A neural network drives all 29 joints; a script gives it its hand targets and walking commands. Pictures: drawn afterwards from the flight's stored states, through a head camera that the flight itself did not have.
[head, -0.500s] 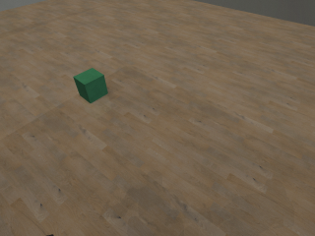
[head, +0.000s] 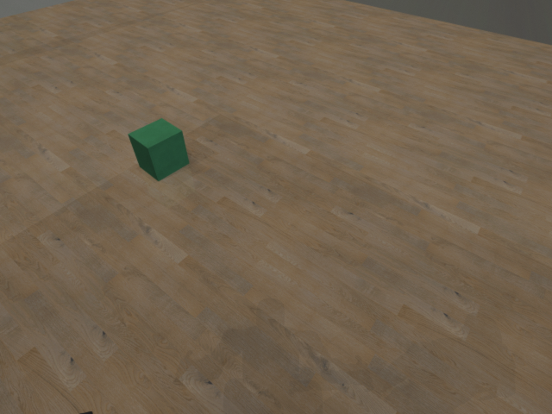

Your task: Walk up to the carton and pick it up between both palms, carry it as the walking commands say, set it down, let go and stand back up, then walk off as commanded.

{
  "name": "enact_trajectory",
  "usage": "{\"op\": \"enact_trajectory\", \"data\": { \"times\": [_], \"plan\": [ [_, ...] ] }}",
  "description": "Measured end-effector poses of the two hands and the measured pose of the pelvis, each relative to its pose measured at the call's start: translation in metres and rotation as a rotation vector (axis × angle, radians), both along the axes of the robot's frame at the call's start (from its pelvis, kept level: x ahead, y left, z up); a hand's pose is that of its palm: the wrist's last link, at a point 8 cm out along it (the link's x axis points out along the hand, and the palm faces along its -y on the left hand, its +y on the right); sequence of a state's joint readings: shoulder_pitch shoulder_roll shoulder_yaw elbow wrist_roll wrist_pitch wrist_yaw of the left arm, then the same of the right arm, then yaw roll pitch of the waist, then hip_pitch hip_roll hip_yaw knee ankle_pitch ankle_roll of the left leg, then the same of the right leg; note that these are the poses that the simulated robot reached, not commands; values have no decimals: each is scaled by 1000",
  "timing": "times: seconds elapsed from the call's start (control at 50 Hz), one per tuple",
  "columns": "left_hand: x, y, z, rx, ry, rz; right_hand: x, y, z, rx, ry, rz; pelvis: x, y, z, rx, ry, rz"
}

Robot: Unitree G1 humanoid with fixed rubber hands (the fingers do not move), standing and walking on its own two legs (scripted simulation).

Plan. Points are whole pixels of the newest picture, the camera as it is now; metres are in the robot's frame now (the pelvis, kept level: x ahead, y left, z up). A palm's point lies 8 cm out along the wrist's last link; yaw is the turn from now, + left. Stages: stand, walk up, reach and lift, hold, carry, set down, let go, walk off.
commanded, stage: stand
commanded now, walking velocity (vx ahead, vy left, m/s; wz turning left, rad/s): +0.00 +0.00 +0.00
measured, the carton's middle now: (160, 149) +1.56 +0.68 -0.67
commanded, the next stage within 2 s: walk up in 0.26 s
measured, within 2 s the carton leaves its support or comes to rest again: neither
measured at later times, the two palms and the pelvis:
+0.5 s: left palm out of the picture +0.10 +0.32 -0.10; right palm out of the picture +0.11 -0.32 -0.10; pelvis +0.01 +0.00 +0.00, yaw +2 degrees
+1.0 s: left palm out of the picture +0.20 +0.45 -0.09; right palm (425, 346) +0.27 -0.23 -0.08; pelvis +0.15 +0.10 -0.01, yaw +13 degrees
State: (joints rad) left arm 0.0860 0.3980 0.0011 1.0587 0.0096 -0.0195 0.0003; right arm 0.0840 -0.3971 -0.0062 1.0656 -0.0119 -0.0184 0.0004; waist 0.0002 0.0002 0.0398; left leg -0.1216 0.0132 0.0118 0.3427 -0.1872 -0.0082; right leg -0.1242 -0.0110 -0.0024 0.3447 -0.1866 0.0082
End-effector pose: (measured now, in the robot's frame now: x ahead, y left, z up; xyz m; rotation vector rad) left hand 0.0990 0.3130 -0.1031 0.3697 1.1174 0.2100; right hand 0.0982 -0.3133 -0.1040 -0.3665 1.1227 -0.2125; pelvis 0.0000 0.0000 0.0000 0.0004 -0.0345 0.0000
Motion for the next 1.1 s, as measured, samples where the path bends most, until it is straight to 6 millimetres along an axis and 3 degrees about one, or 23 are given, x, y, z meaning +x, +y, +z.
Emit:
{"op": "enact_trajectory", "data": {
  "times": [0.48, 0.56, 0.64, 0.7, 0.74, 0.78, 0.88, 0.96, 1.04, 1.1],
  "plan": [
    [6, 5, 4, 2, -39, 8, 7, -2, 1, 11, -3, 13, 6, 1, -1, -10, 5, 21],
    [-7, 38, 16, 55, -110, 49, 36, 0, 12, 6, -22, 105, 13, 9, -4, -22, 18, 77],
    [-23, 81, 25, 113, -107, 96, 82, 12, 29, -5, -74, 180, 29, 26, -5, -31, 16, 122],
    [-22, 115, 23, 139, -108, 121, 119, 31, 39, -24, -116, 226, 46, 45, -11, -28, 16, 151],
    [-13, 137, 16, 147, -113, 129, 141, 42, 39, -57, -150, 246, 60, 62, -22, -22, 13, 163],
    [1, 149, 7, 136, -117, 134, 150, 50, 35, -92, -168, 245, 70, 76, -30, -9, 12, 173],
    [51, 147, 6, 60, -149, 114, 148, 72, 33, -84, -108, 224, 104, 90, -19, 10, 14, 196],
    [86, 142, 12, 24, -144, 99, 159, 81, 30, -62, -66, 223, 136, 98, -11, 8, 16, 218],
    [127, 143, 23, 36, -168, 99, 194, 85, 20, -37, -53, 236, 174, 101, -11, 10, 19, 241],
    [154, 150, 29, 87, -208, 116, 240, 86, 6, -30, -64, 274, 208, 100, -21, 6, 20, 265]
  ]
}}
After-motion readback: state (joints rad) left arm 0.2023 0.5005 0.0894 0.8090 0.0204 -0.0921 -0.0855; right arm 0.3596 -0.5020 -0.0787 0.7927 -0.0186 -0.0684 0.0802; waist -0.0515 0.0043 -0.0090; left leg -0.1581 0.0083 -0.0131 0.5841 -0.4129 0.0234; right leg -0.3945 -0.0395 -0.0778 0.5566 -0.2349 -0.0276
